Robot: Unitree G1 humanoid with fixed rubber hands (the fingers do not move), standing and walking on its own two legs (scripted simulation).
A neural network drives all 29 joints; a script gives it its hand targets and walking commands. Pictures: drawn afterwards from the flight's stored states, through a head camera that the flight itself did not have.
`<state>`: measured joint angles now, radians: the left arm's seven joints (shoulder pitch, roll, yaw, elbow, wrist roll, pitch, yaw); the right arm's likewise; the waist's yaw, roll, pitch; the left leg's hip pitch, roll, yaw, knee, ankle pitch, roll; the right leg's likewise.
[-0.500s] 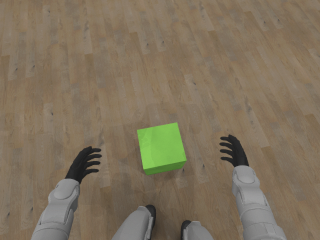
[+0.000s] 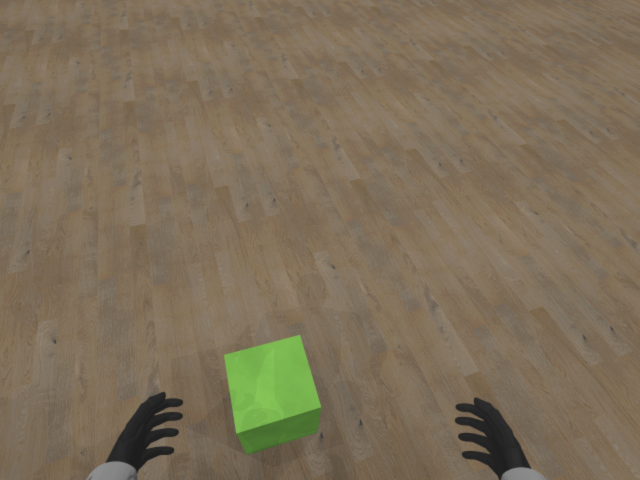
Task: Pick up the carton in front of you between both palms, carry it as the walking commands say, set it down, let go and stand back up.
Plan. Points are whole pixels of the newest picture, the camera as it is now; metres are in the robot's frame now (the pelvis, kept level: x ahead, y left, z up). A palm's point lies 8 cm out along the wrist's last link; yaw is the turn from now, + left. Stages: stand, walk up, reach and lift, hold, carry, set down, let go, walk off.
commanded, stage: let go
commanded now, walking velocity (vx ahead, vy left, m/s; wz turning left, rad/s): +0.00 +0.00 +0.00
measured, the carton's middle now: (273, 395) +0.42 +0.11 -0.65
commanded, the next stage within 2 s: stand in 0.36 s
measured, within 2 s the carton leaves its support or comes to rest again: neither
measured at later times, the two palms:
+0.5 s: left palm out of the picture +0.14 +0.30 -0.08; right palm out of the picture +0.14 -0.22 -0.07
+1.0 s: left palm out of the picture +0.15 +0.34 -0.10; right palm out of the picture +0.12 -0.24 -0.08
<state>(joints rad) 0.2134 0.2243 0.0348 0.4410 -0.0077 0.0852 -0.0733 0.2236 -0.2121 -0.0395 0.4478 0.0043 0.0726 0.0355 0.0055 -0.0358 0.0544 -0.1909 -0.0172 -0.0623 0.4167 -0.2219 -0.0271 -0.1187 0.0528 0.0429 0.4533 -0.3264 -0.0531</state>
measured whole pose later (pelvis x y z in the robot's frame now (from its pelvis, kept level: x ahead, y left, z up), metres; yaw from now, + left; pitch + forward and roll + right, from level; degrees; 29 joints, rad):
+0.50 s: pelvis -0.01 +0.04 -0.01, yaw +0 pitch -2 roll +0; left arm 0.20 0.29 0.05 0.52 0.04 0.11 0.00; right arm 0.20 -0.25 -0.03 0.60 -0.05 0.06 -0.01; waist 0.02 -0.04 0.03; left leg -0.23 -0.04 -0.04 0.54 -0.27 0.02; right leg -0.13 0.03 0.05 0.51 -0.35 0.00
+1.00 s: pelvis +0.01 +0.06 +0.00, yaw -2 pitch +0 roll +0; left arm 0.20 0.36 0.03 0.75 0.03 0.01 0.03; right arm 0.16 -0.32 -0.03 0.82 -0.03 0.00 -0.02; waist -0.01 -0.05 0.01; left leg -0.20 -0.06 0.00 0.49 -0.28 0.05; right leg -0.10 0.00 0.09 0.45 -0.34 0.03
